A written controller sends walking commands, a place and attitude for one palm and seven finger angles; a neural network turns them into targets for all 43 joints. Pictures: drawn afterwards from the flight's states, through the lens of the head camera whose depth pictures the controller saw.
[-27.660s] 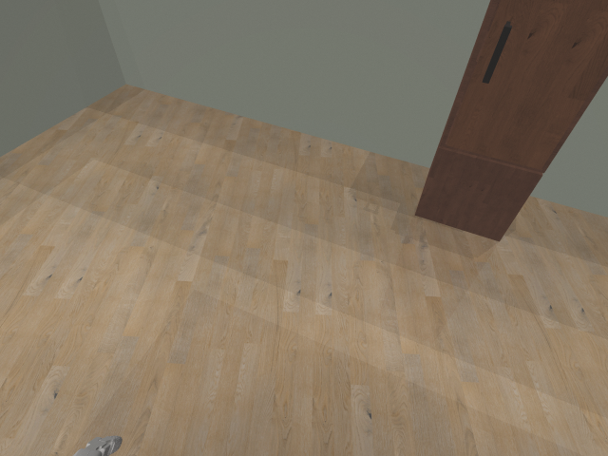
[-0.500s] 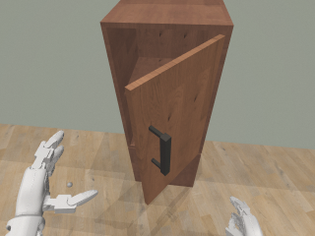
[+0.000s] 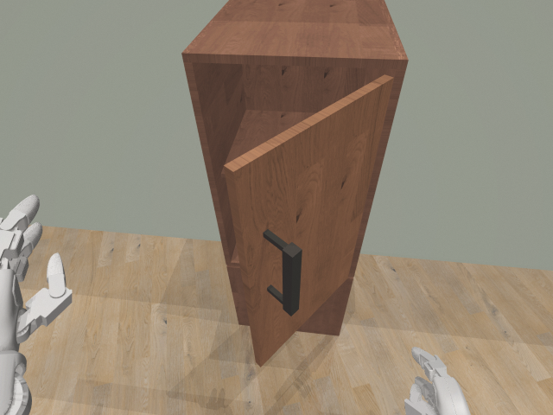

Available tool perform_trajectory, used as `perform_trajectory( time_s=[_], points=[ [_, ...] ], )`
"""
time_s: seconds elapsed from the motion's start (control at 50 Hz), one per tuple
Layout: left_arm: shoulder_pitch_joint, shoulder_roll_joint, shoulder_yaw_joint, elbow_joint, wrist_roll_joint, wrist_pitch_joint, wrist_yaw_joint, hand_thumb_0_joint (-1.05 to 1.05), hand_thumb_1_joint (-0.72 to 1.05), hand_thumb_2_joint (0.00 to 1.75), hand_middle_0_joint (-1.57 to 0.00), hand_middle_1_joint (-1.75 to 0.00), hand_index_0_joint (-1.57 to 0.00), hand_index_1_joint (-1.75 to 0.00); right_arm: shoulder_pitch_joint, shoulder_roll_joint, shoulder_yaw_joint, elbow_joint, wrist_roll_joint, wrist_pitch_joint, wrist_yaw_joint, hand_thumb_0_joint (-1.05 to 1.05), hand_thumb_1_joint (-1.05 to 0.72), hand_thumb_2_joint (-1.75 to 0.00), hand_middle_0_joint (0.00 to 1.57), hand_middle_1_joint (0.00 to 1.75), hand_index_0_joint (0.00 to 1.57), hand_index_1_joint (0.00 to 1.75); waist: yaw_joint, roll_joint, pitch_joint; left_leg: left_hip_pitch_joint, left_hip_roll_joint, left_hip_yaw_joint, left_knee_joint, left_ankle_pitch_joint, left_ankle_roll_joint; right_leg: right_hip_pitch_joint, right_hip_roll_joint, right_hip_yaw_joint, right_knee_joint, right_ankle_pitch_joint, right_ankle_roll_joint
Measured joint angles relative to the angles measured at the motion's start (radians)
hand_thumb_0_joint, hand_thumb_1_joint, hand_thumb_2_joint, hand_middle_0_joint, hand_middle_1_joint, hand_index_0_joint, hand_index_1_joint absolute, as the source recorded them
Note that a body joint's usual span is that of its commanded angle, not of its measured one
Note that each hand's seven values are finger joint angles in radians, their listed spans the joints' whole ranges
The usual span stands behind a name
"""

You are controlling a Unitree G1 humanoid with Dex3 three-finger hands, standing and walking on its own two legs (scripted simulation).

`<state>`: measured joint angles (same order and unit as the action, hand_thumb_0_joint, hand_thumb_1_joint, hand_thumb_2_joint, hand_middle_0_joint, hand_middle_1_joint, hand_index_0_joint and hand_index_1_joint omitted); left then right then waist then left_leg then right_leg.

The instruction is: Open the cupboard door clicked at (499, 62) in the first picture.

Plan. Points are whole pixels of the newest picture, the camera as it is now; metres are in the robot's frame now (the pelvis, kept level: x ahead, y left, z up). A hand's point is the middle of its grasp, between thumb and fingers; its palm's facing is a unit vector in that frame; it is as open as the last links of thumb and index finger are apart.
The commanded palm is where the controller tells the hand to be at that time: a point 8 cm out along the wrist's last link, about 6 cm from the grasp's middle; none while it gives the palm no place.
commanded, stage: draw the hand back to the body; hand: left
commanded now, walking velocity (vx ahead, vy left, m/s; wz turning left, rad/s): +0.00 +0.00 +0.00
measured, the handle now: (281, 274) +0.33 +0.04 +0.02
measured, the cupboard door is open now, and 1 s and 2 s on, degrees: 52 52 52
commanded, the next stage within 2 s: step back with the hand held close in 0.24 s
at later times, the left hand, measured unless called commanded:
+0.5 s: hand (73, 296) +0.19 +0.25 +0.16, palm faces +0.43 -0.79 -0.44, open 7.4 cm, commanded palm +0.13 +0.29 +0.17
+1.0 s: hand (13, 366) +0.11 +0.28 +0.15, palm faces +0.41 -0.77 -0.49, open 7.4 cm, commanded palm +0.05 +0.31 +0.17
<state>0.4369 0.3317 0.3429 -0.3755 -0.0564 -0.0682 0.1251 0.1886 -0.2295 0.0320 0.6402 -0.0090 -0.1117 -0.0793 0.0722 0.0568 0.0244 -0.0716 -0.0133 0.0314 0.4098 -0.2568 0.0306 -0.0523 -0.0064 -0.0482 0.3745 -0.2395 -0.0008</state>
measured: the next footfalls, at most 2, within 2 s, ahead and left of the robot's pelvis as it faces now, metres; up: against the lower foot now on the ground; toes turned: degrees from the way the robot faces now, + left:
right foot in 1.60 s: -0.33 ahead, -0.10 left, -0.01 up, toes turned -4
right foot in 1.94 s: -0.22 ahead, -0.03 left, +0.00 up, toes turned -3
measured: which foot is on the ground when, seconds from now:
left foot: down 0.00-1.00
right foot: down 0.00-1.00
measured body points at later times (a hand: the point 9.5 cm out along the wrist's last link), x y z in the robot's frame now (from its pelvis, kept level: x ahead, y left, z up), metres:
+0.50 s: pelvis -0.01 -0.01 +0.00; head -0.02 -0.03 +0.45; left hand +0.16 +0.29 +0.18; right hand +0.18 -0.24 -0.08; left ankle -0.02 +0.10 -0.74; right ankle -0.02 -0.12 -0.74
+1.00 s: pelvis -0.09 +0.01 -0.01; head -0.07 +0.02 +0.44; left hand +0.08 +0.32 +0.17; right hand +0.09 -0.22 -0.08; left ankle -0.02 +0.09 -0.74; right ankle -0.02 -0.12 -0.74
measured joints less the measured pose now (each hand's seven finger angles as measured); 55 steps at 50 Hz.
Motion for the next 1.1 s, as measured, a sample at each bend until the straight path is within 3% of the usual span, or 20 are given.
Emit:
perform_trajectory(
  time_s=[0.14, 0.38, 0.48, 0.58, 0.76, 1.02, 1.1],
  points=[
    [0.021, -0.008, -0.032, 0.007, 0.0, 0.002, -0.013, 0.02, 0.86, 0.89, -0.21, -0.3, -0.21, -0.3, 0.003, 0.007, -0.004, 0.011, -0.003, 0.004, -0.002, 0.01, -0.91, -0.9, 0.2, 0.3, 0.21, 0.3, -0.004, -0.005, 0.005, 0.006, 0.007, 0.0, -0.013, 0.01, -0.006, 0.005, 0.007, 0.0, -0.012, 0.01, -0.007],
    [0.013, 0.0, -0.016, 0.007, -0.001, -0.012, -0.011, 0.02, 0.89, 0.9, -0.21, -0.3, -0.21, -0.3, 0.001, 0.009, -0.009, 0.026, -0.003, -0.009, -0.002, 0.01, -0.91, -0.9, 0.2, 0.3, 0.21, 0.3, -0.004, 0.008, 0.007, 0.016, 0.017, -0.002, -0.021, 0.019, -0.014, 0.017, 0.018, -0.002, -0.026, 0.021, -0.015],
    [0.027, 0.019, 0.024, -0.002, 0.008, -0.055, -0.016, 0.02, 0.89, 0.9, -0.21, -0.3, -0.21, -0.3, -0.016, 0.003, -0.005, -0.011, 0.002, 0.027, 0.003, 0.01, -0.91, -0.9, 0.21, 0.3, 0.21, 0.3, -0.033, 0.011, -0.006, -0.061, 0.029, -0.01, 0.014, 0.017, -0.015, -0.038, 0.03, -0.01, -0.035, 0.04, -0.017],
    [0.076, 0.035, 0.019, -0.035, 0.01, -0.064, -0.018, 0.02, 0.89, 0.9, -0.21, -0.3, -0.21, -0.3, -0.034, -0.012, -0.023, -0.045, 0.004, 0.06, -0.001, 0.01, -0.91, -0.9, 0.21, 0.3, 0.21, 0.3, -0.054, 0.004, 0.009, -0.12, 0.024, 0.002, 0.022, 0.033, -0.009, -0.106, 0.024, 0.001, -0.016, 0.055, -0.01],
    [0.138, 0.095, 0.042, -0.123, 0.007, -0.071, -0.008, 0.02, 0.88, 0.9, -0.21, -0.3, -0.21, -0.3, -0.022, -0.005, -0.047, -0.075, 0.016, 0.099, -0.014, 0.01, -0.91, -0.9, 0.2, 0.3, 0.2, 0.3, -0.067, -0.039, 0.017, -0.184, 0.009, 0.019, 0.058, 0.049, 0.007, -0.185, 0.005, 0.016, 0.047, 0.062, 0.005],
    [0.103, 0.077, 0.079, -0.125, 0.052, -0.12, 0.015, 0.02, 0.89, 0.9, -0.21, -0.3, -0.21, -0.3, 0.015, 0.016, -0.025, -0.101, 0.009, 0.052, -0.007, 0.01, -0.91, -0.9, 0.21, 0.3, 0.21, 0.3, -0.066, -0.061, 0.03, -0.288, -0.009, 0.008, 0.162, 0.065, 0.033, -0.285, 0.001, 0.031, 0.163, 0.068, 0.016],
    [0.094, 0.062, 0.085, -0.137, 0.06, -0.134, 0.017, 0.02, 0.88, 0.9, -0.21, -0.3, -0.21, -0.3, 0.024, 0.019, -0.023, -0.085, 0.004, 0.038, -0.001, 0.01, -0.9, -0.9, 0.21, 0.3, 0.21, 0.3, -0.058, -0.057, 0.036, -0.328, -0.002, 0.0, 0.224, 0.012, 0.032, -0.305, 0.005, 0.021, 0.186, 0.069, 0.012]
  ],
)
